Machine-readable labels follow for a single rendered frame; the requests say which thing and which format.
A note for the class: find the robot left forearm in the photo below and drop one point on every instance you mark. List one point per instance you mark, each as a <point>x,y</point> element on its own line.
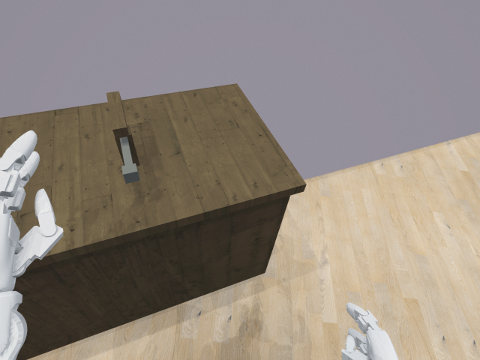
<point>13,327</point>

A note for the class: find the robot right hand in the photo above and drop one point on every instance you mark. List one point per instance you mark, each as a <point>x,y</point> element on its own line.
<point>377,345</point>

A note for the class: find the counter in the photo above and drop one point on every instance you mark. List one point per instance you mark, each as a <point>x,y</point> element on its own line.
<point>214,187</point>

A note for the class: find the tap lever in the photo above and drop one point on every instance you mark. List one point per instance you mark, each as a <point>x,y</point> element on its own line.
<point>129,169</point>

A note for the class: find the robot left hand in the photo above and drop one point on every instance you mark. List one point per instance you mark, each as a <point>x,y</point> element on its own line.
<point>17,165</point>

